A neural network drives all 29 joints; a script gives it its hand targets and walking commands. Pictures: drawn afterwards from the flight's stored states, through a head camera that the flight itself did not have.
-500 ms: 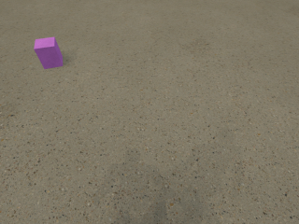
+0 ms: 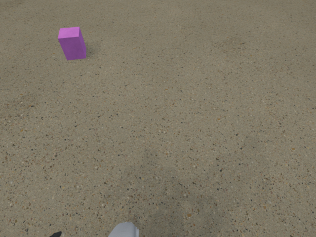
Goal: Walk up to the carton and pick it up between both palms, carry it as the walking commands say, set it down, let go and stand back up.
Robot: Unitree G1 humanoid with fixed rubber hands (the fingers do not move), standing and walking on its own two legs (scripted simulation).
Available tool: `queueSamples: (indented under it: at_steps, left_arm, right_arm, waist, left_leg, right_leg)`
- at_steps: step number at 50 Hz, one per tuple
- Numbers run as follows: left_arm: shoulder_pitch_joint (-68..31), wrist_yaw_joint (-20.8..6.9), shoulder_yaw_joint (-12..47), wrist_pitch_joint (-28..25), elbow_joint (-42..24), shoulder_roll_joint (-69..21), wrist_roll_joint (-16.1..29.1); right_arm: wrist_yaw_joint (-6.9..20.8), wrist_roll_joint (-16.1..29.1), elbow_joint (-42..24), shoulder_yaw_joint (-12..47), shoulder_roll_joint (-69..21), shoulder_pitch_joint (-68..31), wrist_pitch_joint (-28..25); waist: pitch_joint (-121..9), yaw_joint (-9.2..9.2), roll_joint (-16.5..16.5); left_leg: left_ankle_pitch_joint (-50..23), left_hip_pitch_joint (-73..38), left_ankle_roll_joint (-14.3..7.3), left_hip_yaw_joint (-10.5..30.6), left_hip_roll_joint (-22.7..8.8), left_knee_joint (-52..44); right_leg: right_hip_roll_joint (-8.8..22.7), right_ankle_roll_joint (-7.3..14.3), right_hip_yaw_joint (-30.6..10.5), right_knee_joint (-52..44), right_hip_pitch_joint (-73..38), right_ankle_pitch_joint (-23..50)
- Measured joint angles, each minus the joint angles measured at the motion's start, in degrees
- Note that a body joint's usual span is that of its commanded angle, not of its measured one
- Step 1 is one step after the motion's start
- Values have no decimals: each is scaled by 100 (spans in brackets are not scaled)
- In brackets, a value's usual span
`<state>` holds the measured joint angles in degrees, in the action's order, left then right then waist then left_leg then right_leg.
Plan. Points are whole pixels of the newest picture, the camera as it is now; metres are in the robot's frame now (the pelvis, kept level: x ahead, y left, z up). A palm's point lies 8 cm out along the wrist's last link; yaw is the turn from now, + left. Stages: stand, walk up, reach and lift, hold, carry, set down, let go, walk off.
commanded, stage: walk up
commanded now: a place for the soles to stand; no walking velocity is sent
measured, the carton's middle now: (73, 43) +1.96 +0.97 -0.65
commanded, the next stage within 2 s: none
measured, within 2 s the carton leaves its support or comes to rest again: neither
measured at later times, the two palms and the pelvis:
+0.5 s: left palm (19, 193) +0.23 +0.42 -0.10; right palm (220, 172) +0.32 -0.19 -0.11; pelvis +0.19 +0.10 -0.03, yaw +11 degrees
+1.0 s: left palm out of the picture +0.32 +0.54 -0.12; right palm (155, 90) +0.69 +0.03 -0.11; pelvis +0.42 +0.23 -0.04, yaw +24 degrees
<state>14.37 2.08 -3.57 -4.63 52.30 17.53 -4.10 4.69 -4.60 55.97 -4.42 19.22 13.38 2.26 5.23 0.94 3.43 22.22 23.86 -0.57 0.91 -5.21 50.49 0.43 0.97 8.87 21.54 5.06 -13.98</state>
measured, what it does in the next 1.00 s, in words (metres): walks ahead, turning left: left foot, then right foot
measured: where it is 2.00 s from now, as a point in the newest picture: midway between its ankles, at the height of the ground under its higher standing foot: (101, 131)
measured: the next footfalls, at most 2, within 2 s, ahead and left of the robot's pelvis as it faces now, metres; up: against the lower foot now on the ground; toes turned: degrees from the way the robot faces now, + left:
left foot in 0.22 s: +0.19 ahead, +0.24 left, +0.00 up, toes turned +13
right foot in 0.50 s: +0.34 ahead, +0.01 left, +0.00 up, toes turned +7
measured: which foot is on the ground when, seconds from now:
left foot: up 0.00-0.20, down 0.22-0.52, up 0.54-0.82, down 0.84-1.00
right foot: down 0.00-0.22, up 0.24-0.48, down 0.50-0.88, up 0.90-1.00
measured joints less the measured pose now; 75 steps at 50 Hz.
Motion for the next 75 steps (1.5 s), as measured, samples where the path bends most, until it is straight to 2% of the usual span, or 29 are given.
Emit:
queueSamples:
  at_steps: [3, 7, 10, 11, 12, 13, 15, 17, 22, 25, 27, 29, 31, 34, 39, 42, 44, 47, 49, 53, 57, 58, 60, 62, 64, 68, 72, 74, 75]
  left_arm:
    - [221, 14, -13, -42, -280, 176, -55]
    - [447, -45, -81, -23, -557, 492, -71]
    - [544, -99, -126, 48, -722, 717, -43]
    - [575, -120, -134, 83, -788, 772, -26]
    - [562, -153, -153, 130, -828, 840, 20]
    - [516, -204, -167, 193, -844, 893, 99]
    - [383, -299, -164, 316, -907, 984, 196]
    - [239, -378, -137, 337, -1031, 1004, 251]
    - [245, -508, 41, 173, -1342, 765, 300]
    - [441, -524, 105, 75, -1493, 650, 257]
    - [587, -451, 149, 0, -1587, 617, 191]
    - [668, -297, 189, -21, -1618, 567, 93]
    - [758, -196, 180, -67, -1609, 516, 65]
    - [932, -168, 127, -133, -1565, 507, 61]
    - [1238, -200, 89, -75, -1504, 691, 135]
    - [1402, -245, 83, 57, -1459, 862, 210]
    - [1430, -277, 66, 156, -1389, 889, 294]
    - [1170, -354, 104, 366, -1330, 835, 419]
    - [963, -394, 121, 388, -1406, 827, 416]
    - [648, -466, 160, 288, -1661, 786, 362]
    - [623, -504, 171, 162, -1873, 766, 314]
    - [661, -485, 177, 113, -1919, 764, 294]
    - [652, -395, 231, 81, -1944, 698, 226]
    - [642, -279, 270, 70, -1967, 584, 153]
    - [704, -214, 274, 20, -1994, 525, 118]
    - [881, -202, 246, -17, -1882, 557, 150]
    - [1117, -279, 177, 69, -1682, 748, 235]
    - [1204, -332, 108, 152, -1537, 827, 291]
    - [1184, -357, 71, 228, -1435, 824, 350]
  right_arm:
    - [259, 32, -381, -70, 143, -16, 77]
    - [465, 139, -816, -117, 261, -1, 100]
    - [465, 179, -1046, -120, 358, 89, 19]
    - [430, 186, -1114, -132, 413, 130, -36]
    - [349, 186, -1143, -142, 419, 106, -100]
    - [246, 198, -1168, -131, 403, 64, -151]
    - [67, 268, -1229, -33, 298, 26, -198]
    - [-47, 348, -1270, 67, 190, 73, -240]
    - [-87, 299, -1376, 165, 194, 239, -276]
    - [-32, 280, -1445, 153, 292, 361, -255]
    - [-11, 303, -1377, 97, 354, 479, -202]
    - [-22, 315, -1271, 74, 401, 536, -91]
    - [7, 295, -1245, 57, 443, 507, -51]
    - [73, 274, -1325, 45, 469, 395, -121]
    - [184, 277, -1584, 61, 498, 103, -201]
    - [174, 233, -1771, 72, 508, -35, -245]
    - [54, 184, -1915, 54, 537, -157, -312]
    - [-208, 252, -2108, 125, 493, -273, -348]
    - [-313, 304, -2156, 240, 405, -232, -352]
    - [-332, 316, -2109, 389, 297, 10, -371]
    - [-243, 332, -2032, 378, 373, 328, -355]
    - [-222, 359, -1989, 333, 425, 421, -339]
    - [-221, 411, -1817, 206, 532, 542, -226]
    - [-217, 432, -1650, 135, 657, 576, -114]
    - [-192, 401, -1574, 79, 712, 567, -126]
    - [-96, 364, -1611, 83, 712, 494, -262]
    - [-21, 386, -1761, 127, 629, 333, -338]
    - [-73, 347, -1891, 139, 605, 276, -414]
    - [-137, 316, -1950, 151, 592, 222, -440]
  waist:
    - [32, -46, 3]
    - [-25, -82, -117]
    - [-177, -127, -287]
    - [-236, -143, -349]
    - [-225, -135, -494]
    - [-201, -122, -611]
    - [-148, -88, -823]
    - [-94, -78, -984]
    - [-133, 13, -868]
    - [-184, 116, -558]
    - [-296, 146, -281]
    - [-378, 50, -61]
    - [-348, -71, 104]
    - [-230, -196, 229]
    - [-72, -472, 161]
    - [-41, -602, -29]
    - [75, -633, -190]
    - [311, -560, -263]
    - [399, -486, -394]
    - [390, -322, -650]
    - [184, -76, -620]
    - [86, 7, -524]
    - [-74, 104, -298]
    - [-117, 78, -96]
    - [-97, 11, -11]
    - [-20, -148, 5]
    - [7, -363, -139]
    - [11, -451, -292]
    - [31, -462, -323]
  left_leg:
    - [-85, 457, 49, 14, -213, 158]
    - [-495, 498, 64, -66, -469, -568]
    - [-720, 113, -27, -260, -410, -1109]
    - [-807, -35, -59, -303, -301, -1201]
    - [-859, -18, 16, -359, -142, -978]
    - [-710, 13, 85, -404, -20, -713]
    - [-439, -90, 130, -448, 172, -564]
    - [-425, -310, 109, -463, 331, -735]
    - [-216, -794, 33, -450, 463, -1137]
    - [150, -951, 35, -326, 367, -960]
    - [731, -734, -83, 36, 368, -176]
    - [699, -258, -106, 438, 555, 1091]
    - [467, 146, -119, 463, 557, 1767]
    - [198, 538, -36, 267, 333, 1426]
    - [-332, 707, -50, -14, 68, -324]
    - [-899, 478, -143, -233, 175, -1136]
    - [-1310, 412, -94, -342, 389, -838]
    - [-569, 250, -46, -315, 520, -323]
    - [-510, -6, -69, -323, 568, -405]
    - [-194, -519, 5, -333, 630, -679]
    - [333, -817, 70, -245, 449, -486]
    - [597, -762, -24, -120, 384, -207]
    - [884, -403, -122, 276, 457, 812]
    - [769, 10, -139, 400, 531, 1738]
    - [727, 365, -146, 236, 483, 2040]
    - [513, 715, -128, -112, 247, 945]
    - [-501, 531, -165, -321, 203, -636]
    - [-1114, 383, -144, -443, 350, -683]
    - [-1006, 394, -121, -503, 369, -428]
  right_leg:
    - [164, -119, 227, 17, -173, -141]
    - [455, -296, 543, 99, -508, -425]
    - [795, -291, 664, 656, -596, -989]
    - [952, -198, 643, 1027, -541, -1277]
    - [1135, -49, 470, 1700, -364, -1451]
    - [1129, 31, 101, 2581, -42, -1610]
    - [835, 112, -505, 4077, 662, -1691]
    - [607, 202, -672, 4615, 1227, -1662]
    - [397, 248, -598, 3160, 1965, -1586]
    - [271, 281, -516, 2040, 1903, -736]
    - [204, 137, -326, 2066, 1787, -201]
    - [205, -20, -150, 2131, 1610, -500]
    - [227, -14, -10, 1979, 1308, -664]
    - [323, -123, 181, 1610, 750, -798]
    - [592, -327, 387, 1209, -75, -1123]
    - [887, -390, 438, 1460, -388, -1611]
    - [1176, -159, 174, 2548, -175, -1778]
    - [799, 107, -746, 4970, 809, -1711]
    - [608, 222, -930, 5513, 1404, -1547]
    - [579, 276, -945, 4319, 2177, -1307]
    - [474, 322, -756, 2488, 2212, -593]
    - [408, 230, -674, 2478, 2168, -265]
    - [368, -14, -430, 2765, 2102, -461]
    - [335, -116, -267, 2760, 1852, -775]
    - [369, -77, -176, 2622, 1562, -863]
    - [502, -177, -84, 2265, 902, -1162]
    - [701, -289, -147, 2230, 380, -1572]
    - [900, -171, -341, 2773, 405, -1897]
    - [864, -80, -571, 3393, 611, -1911]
